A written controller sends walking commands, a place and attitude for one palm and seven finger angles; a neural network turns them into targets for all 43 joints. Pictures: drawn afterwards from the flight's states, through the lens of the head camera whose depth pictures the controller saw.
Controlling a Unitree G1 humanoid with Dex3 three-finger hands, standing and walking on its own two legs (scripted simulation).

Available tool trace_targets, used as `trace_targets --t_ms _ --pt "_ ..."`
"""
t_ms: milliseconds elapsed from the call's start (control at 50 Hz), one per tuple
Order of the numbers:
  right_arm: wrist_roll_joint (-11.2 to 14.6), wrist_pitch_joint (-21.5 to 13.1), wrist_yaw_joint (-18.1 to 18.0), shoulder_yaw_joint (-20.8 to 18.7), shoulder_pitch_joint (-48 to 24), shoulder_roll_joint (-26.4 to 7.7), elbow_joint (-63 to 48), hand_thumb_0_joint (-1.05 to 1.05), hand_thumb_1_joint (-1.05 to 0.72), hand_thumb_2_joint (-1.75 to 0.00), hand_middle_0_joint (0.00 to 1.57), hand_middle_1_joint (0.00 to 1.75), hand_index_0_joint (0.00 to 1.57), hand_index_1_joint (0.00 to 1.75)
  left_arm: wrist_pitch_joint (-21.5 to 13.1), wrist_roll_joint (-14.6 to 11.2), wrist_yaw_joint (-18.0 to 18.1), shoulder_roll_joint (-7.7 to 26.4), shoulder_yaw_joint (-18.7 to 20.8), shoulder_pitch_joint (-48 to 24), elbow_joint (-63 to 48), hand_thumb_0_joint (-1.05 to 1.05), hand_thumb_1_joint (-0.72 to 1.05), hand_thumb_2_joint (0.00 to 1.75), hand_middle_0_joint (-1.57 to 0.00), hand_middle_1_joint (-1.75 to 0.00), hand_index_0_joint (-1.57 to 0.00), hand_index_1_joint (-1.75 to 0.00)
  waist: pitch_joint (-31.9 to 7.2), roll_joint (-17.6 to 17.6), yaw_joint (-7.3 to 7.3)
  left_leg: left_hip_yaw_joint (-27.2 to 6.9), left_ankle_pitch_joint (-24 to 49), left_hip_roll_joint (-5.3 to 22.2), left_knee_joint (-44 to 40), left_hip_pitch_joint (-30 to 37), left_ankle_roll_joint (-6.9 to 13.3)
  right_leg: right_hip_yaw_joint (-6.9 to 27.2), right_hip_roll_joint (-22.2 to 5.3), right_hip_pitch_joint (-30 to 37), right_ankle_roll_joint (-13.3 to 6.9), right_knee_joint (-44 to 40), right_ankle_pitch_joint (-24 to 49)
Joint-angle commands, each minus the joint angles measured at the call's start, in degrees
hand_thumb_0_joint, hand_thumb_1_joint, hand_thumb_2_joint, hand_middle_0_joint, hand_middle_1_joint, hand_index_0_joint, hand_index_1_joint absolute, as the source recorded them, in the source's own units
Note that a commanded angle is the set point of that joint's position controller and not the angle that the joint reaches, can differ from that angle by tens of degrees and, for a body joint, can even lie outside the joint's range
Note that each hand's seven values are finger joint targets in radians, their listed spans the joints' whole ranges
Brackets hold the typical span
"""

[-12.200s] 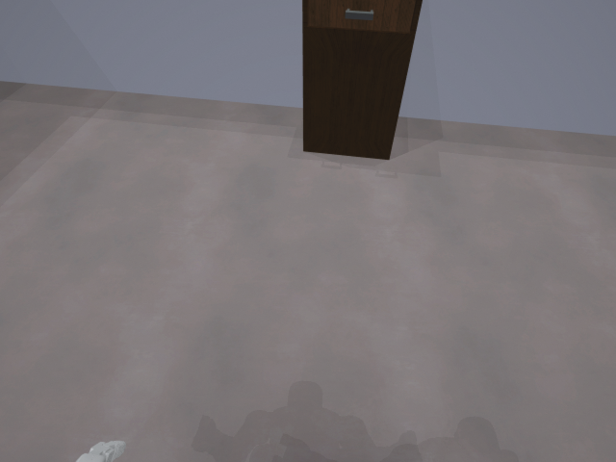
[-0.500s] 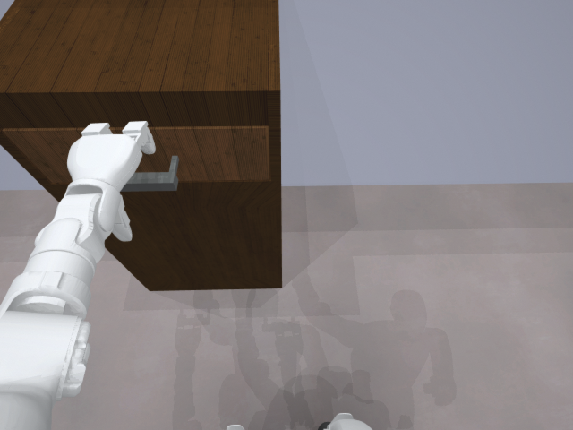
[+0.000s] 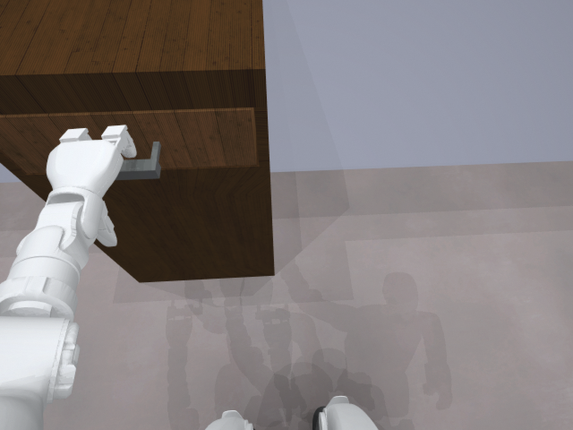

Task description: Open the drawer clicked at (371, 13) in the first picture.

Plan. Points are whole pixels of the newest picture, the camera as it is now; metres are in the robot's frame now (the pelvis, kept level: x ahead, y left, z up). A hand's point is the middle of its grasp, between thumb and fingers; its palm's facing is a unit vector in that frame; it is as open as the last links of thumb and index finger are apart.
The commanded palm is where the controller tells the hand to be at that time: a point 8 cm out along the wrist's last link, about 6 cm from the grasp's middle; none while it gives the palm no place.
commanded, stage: lower the fingers behind the handle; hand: left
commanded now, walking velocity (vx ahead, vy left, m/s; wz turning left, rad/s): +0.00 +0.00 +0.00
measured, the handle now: (126, 159) +0.53 +0.25 -0.01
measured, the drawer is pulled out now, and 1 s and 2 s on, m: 0.00 0.00 0.00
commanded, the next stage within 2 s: lift the fingers back up to retry in 1.04 s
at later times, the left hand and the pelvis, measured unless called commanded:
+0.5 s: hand (110, 188) +0.47 +0.26 +0.00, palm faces -0.05 +0.01 -1.00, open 13.8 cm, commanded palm +0.46 +0.25 +0.03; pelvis -0.01 +0.01 -0.02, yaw +0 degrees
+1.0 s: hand (111, 189) +0.47 +0.26 +0.00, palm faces -0.05 +0.03 -1.00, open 13.8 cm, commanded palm +0.46 +0.25 +0.02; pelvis -0.03 +0.00 -0.03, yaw +1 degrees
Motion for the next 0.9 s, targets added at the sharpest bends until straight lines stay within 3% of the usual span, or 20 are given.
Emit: trace_targets --t_ms 0,60,140,180,240,260,340,400,420,440,460,500,520,600,620,680,700,780,820,880 --pt "-0.04 -0.89 -0.91 -3.02 7.55 -9.46 -2.74 0.0 -0.9 -0.9 0.2 0.3 0.2 0.3 -1.22 -0.76 2.72 13.06 1.64 -23.71 -10.49 0.0 -0.5 0.3 -0.3 -1.2 -0.3 -1.2 -23.99 1.38 -1.25 -2.82 25.0 -2.16 -2.71 13.39 0.74 0.6 2.35 13.83 -1.53 -2.53 18.09" --pt "-0.08 -1.36 -0.8 -3.1 7.63 -9.38 -2.22 0.0 -0.9 -0.9 0.2 0.3 0.2 0.3 -0.47 -0.08 3.7 10.31 -0.48 -25.15 -8.07 0.0 -0.5 0.3 -0.3 -1.2 -0.3 -1.2 -21.83 1.56 -2.32 -3.5 22.06 -1.93 -2.3 13.23 0.58 -0.14 2.43 9.36 -1.72 -2.2 13.88" --pt "-0.14 -1.62 -0.64 -2.6 8.13 -9.69 -1.99 0.0 -0.9 -0.9 0.2 0.3 0.2 0.3 1.42 0.3 3.96 11.38 -0.47 -26.82 -4.83 0.0 -0.5 0.3 -0.3 -1.2 -0.3 -1.2 -21.85 1.63 -2.65 -3.63 20.51 -2.14 -1.51 11.73 0.56 -0.31 2.43 8.17 -1.78 -1.5 12.54" --pt "-0.24 -1.6 -0.65 -2.34 8.42 -9.99 -2.19 0.0 -0.9 -0.9 0.2 0.3 0.2 0.3 1.95 -0.26 3.38 13.06 0.96 -26.12 -3.98 0.0 -0.5 0.3 -0.3 -1.2 -0.3 -1.2 -23.31 0.15 -2.13 -3.55 21.19 -2.27 -1.09 10.82 0.73 -0.13 2.42 9.89 -1.76 -1.05 13.86" --pt "-0.26 -1.33 -0.67 -2.06 8.26 -9.85 -2.84 0.0 -0.9 -0.9 0.2 0.3 0.2 0.3 2.06 -0.06 2.25 14.01 1.53 -23.56 -3.58 0.0 -0.5 0.3 -0.3 -1.2 -0.3 -1.2 -25.03 1.45 -0.93 -3.22 22.93 -2.39 -0.26 10.33 0.6 -0.05 2.41 10.67 -1.75 0.16 15.75" --pt "-0.28 -1.37 -0.77 -2.13 8.12 -9.71 -3.1 0.0 -0.9 -0.9 0.2 0.3 0.2 0.3 1.62 0.08 2.05 12.88 0.47 -24.58 -4.74 0.0 -0.5 0.3 -0.3 -1.2 -0.3 -1.2 -24.92 1.7 -1.64 -3.47 23.19 -2.09 0.07 10.76 0.54 -0.12 2.46 9.55 -1.7 0.32 15.63" --pt "-0.02 -1.11 -0.65 -1.91 8.01 -9.7 -3.36 0.0 -0.9 -0.9 0.2 0.3 0.2 0.3 1.96 0.16 1.49 11.36 -0.51 -21.66 -2.2 0.0 -0.5 0.3 -0.3 -1.2 -0.3 -1.2 -21.51 0.33 -1.58 -3.4 21.11 -2.03 0.52 8.05 0.53 -0.43 2.51 7.47 -1.78 0.76 13.61" --pt "-0.01 -1.21 -0.66 -1.94 8.41 -9.79 -3.46 0.0 -0.9 -0.9 0.2 0.3 0.2 0.3 1.92 0.1 1.51 10.85 -0.76 -21.26 -1.88 0.0 -0.5 0.3 -0.3 -1.2 -0.3 -1.2 -22.32 0.33 -1.58 -3.53 20.07 -1.96 1.08 7.55 0.55 -0.46 2.46 6.44 -1.8 1.44 12.58" --pt "0.0 -1.26 -0.75 -2.06 8.49 -9.76 -3.26 0.0 -0.9 -0.9 0.2 0.3 0.2 0.3 2.07 0.14 1.63 9.99 -1.55 -22.6 -2.01 0.0 -0.5 0.3 -0.3 -1.2 -0.3 -1.2 -21.67 -0.48 -2.46 -3.8 19.85 -1.7 1.29 7.49 0.58 -0.59 2.46 5.33 -1.73 1.53 12.18" --pt "-0.04 -1.27 -0.7 -2.0 8.62 -9.81 -3.35 0.0 -0.9 -0.9 0.2 0.3 0.2 0.3 2.2 0.27 1.63 9.93 -1.51 -22.12 -1.71 0.0 -0.5 0.3 -0.3 -1.2 -0.3 -1.2 -21.46 0.39 -1.86 -3.98 19.33 -1.75 1.28 7.33 0.41 -0.74 2.46 4.64 -1.86 1.8 11.07" --pt "0.09 -1.38 -0.69 -2.04 8.61 -9.64 -3.41 0.0 -0.9 -0.9 0.2 0.3 0.2 0.3 2.4 0.15 1.64 8.31 -2.88 -22.86 -1.43 0.0 -0.5 0.3 -0.3 -1.2 -0.3 -1.2 -21.12 -0.02 -2.62 -3.92 18.32 -1.75 1.56 7.03 0.53 -0.73 2.49 3.86 -1.83 1.71 10.36" --pt "-0.02 -1.58 -0.77 -2.07 9.06 -9.86 -3.05 0.0 -0.9 -0.9 0.2 0.3 0.2 0.3 2.53 -0.18 1.67 8.98 -2.27 -23.57 -0.87 0.0 -0.5 0.3 -0.3 -1.2 -0.3 -1.2 -21.33 -0.97 -3.03 -4.03 17.98 -1.64 1.97 6.39 0.73 -0.6 2.41 3.83 -1.68 1.97 10.4" --pt "0.01 -1.54 -0.73 -1.89 9.07 -10.03 -3.08 0.0 -0.9 -0.9 0.2 0.3 0.2 0.3 2.73 -0.42 1.42 10.49 -1.09 -22.16 -0.3 0.0 -0.5 0.3 -0.3 -1.2 -0.3 -1.2 -22.1 -1.05 -2.24 -3.7 17.24 -1.85 2.06 5.47 0.76 -0.51 2.36 4.72 -1.71 2.23 10.26" --pt "0.37 -1.86 -0.88 -1.62 9.16 -9.9 -3.39 0.0 -0.9 -0.9 0.2 0.3 0.2 0.3 3.27 -0.62 0.55 8.39 -3.41 -22.66 1.56 0.0 -0.5 0.3 -0.3 -1.2 -0.3 -1.2 -19.76 -1.26 -3.26 -3.82 13.95 -1.86 2.4 3.33 0.91 -0.61 2.25 2.45 -1.69 2.39 7.72" --pt "0.34 -1.9 -0.97 -1.41 9.16 -10.18 -3.28 0.0 -0.9 -0.9 0.2 0.3 0.2 0.3 3.34 -0.59 0.37 10.66 -1.88 -22.72 1.8 0.0 -0.5 0.3 -0.3 -1.2 -0.3 -1.2 -19.95 -1.92 -2.94 -3.76 13.39 -1.86 2.72 2.29 1.01 -0.46 2.24 2.75 -1.69 2.75 7.58" --pt "0.49 -2.16 -1.09 -1.41 9.4 -9.96 -3.76 0.0 -0.9 -0.9 0.2 0.3 0.2 0.3 3.16 -0.87 -0.48 9.82 -2.84 -24.37 0.4 0.0 -0.5 0.3 -0.3 -1.2 -0.3 -1.2 -20.95 -0.82 -3.36 -3.77 13.22 -1.89 2.81 2.6 1.05 -0.52 2.17 2.64 -1.75 2.92 7.34" --pt "0.53 -2.03 -1.17 -1.25 9.55 -10.2 -3.89 0.0 -0.9 -0.9 0.2 0.3 0.2 0.3 3.16 -0.73 -0.64 11.71 -1.65 -23.45 0.76 0.0 -0.5 0.3 -0.3 -1.2 -0.3 -1.2 -21.49 -0.85 -2.67 -3.71 12.92 -2.03 2.96 2.19 1.02 -0.41 2.19 3.09 -1.69 3.15 7.11" --pt "0.68 -2.37 -1.32 -1.25 9.47 -9.8 -4.25 0.0 -0.9 -0.9 0.2 0.3 0.2 0.3 2.7 -1.06 -1.34 9.27 -3.47 -23.95 0.4 0.0 -0.5 0.3 -0.3 -1.2 -0.3 -1.2 -20.72 -0.65 -3.36 -4.12 12.05 -1.87 3.17 2.26 0.99 -0.57 2.22 1.4 -1.71 3.11 5.97" --pt "0.83 -2.58 -1.52 -1.13 9.52 -10.18 -4.03 0.0 -0.9 -0.9 0.2 0.3 0.2 0.3 2.61 -1.13 -1.32 11.6 -2.11 -24.49 0.95 0.0 -0.5 0.3 -0.3 -1.2 -0.3 -1.2 -20.0 -2.74 -3.71 -4.07 9.61 -1.84 3.4 0.58 1.26 -0.3 2.15 1.36 -1.42 2.95 4.46" --pt "0.83 -2.96 -1.59 -1.19 9.71 -9.91 -4.34 0.0 -0.9 -0.9 0.2 0.3 0.2 0.3 2.21 -1.08 -1.41 10.32 -3.26 -26.02 -0.28 0.0 -0.5 0.3 -0.3 -1.2 -0.3 -1.2 -21.4 -0.67 -3.86 -4.24 10.03 -1.94 3.48 1.56 1.16 -0.39 2.09 0.75 -1.61 3.22 4.46"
